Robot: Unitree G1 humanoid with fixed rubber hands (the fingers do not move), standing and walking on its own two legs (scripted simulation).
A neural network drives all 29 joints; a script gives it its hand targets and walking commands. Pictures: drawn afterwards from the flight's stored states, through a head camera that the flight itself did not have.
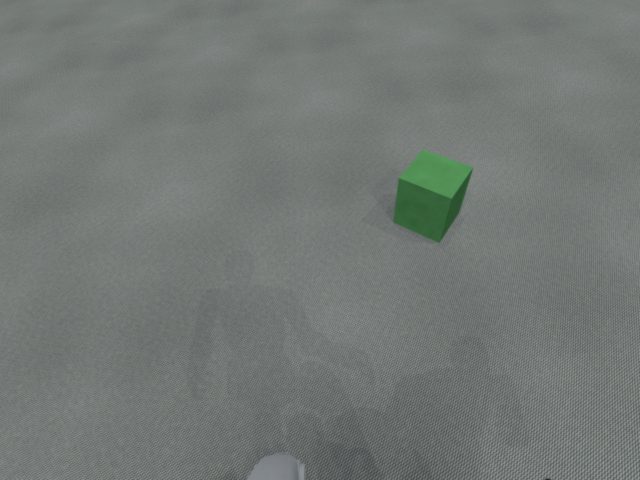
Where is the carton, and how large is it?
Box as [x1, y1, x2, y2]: [393, 150, 472, 242]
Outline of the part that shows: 422,150 399,177 393,221 439,242 459,211 472,167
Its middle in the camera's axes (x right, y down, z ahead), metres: +0.44 -0.18 +1.57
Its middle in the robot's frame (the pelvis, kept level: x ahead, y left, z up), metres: +1.23 -0.33 -0.65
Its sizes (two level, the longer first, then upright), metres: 0.210 0.200 0.250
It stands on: the floor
